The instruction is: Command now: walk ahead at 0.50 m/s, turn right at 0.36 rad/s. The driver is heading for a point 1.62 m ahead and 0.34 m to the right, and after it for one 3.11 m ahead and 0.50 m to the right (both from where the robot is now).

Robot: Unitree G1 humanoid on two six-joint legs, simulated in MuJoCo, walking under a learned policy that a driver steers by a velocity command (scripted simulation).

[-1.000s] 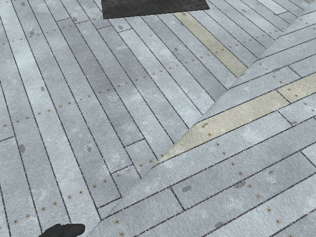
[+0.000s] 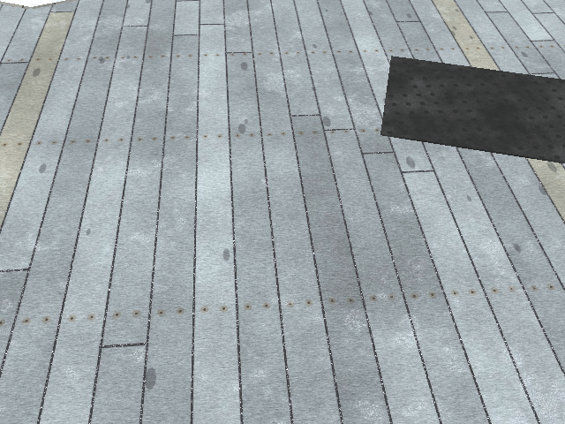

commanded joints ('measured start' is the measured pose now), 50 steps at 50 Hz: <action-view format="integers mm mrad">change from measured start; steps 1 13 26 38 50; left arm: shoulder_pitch -122 78 34 122 -89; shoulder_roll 79 93 127 86 38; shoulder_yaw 20 31 14 5 -13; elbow -96 -36 -85 -56 -166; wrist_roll -8 -1 26 19 41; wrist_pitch -26 -21 -19 -3 -32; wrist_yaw -23 -62 33 38 30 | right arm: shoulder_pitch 124 89 -66 10 1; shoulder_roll -106 -186 -105 -179 -192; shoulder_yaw -31 -21 1 -30 -32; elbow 20 25 -148 -161 -163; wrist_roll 6 30 -18 8 29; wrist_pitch -5 16 2 -46 -2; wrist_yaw -20 -31 -44 11 2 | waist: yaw -44 97 0 -49 14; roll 127 153 22 -8 145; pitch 123 18 -26 -100 5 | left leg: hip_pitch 267 74 -608 -164 -313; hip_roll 377 278 234 124 208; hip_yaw -130 105 -207 -174 -399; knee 37 527 784 276 -59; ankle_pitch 508 692 113 333 205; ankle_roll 108 -32 -172 81 167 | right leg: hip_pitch -371 468 335 554 200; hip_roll -10 117 -71 17 61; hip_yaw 88 -156 268 105 -47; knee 48 -391 -519 -106 -160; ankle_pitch -77 319 185 275 -212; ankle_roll -25 -42 -273 -111 52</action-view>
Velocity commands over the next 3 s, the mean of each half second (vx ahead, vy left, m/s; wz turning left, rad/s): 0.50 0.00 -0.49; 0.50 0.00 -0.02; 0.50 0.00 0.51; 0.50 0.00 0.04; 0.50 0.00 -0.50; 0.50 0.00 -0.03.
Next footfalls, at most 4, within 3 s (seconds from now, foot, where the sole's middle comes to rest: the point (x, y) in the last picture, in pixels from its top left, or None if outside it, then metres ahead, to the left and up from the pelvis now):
0.30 right None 0.40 -0.21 -0.90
0.74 left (315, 368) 0.73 -0.11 -0.90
1.22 right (404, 320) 0.88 -0.38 -0.90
1.70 left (305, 244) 1.17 -0.11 -0.90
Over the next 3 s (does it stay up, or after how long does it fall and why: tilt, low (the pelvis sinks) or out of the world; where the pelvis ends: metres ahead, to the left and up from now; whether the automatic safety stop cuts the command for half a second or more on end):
stays up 1.73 -0.32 -0.12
